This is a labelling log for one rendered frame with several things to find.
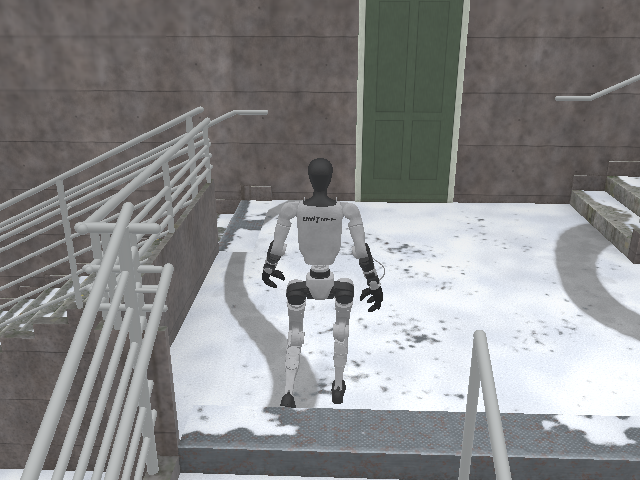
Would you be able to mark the robot left forearm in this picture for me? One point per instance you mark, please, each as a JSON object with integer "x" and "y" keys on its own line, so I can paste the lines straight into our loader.
{"x": 271, "y": 261}

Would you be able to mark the robot right hand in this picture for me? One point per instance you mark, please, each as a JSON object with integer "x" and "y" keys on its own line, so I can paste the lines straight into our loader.
{"x": 377, "y": 297}

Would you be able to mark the robot left hand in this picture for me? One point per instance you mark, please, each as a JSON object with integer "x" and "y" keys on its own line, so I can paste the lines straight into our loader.
{"x": 267, "y": 281}

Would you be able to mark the humanoid robot head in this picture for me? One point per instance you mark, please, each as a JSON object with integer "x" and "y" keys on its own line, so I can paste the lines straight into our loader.
{"x": 320, "y": 173}

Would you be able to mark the right robot upper arm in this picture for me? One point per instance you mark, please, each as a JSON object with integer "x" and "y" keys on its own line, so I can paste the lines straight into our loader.
{"x": 351, "y": 212}

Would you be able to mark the robot left shin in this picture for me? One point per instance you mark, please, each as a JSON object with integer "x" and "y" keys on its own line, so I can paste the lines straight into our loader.
{"x": 292, "y": 360}

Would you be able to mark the left robot upper arm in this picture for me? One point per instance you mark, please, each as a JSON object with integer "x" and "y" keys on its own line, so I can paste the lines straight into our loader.
{"x": 288, "y": 211}

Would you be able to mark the robot right forearm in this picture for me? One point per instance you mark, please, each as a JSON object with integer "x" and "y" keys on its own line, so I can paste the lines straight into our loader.
{"x": 369, "y": 270}

